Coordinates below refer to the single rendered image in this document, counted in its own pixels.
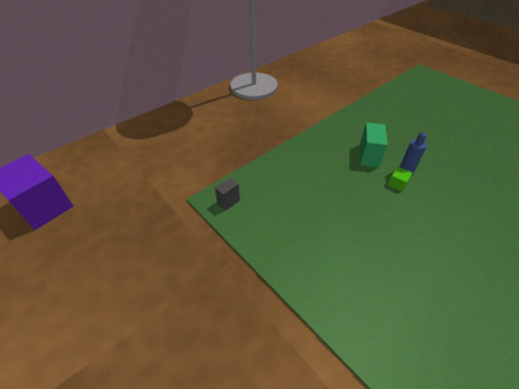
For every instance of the floor lamp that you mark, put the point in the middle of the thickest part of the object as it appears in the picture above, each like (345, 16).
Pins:
(254, 85)

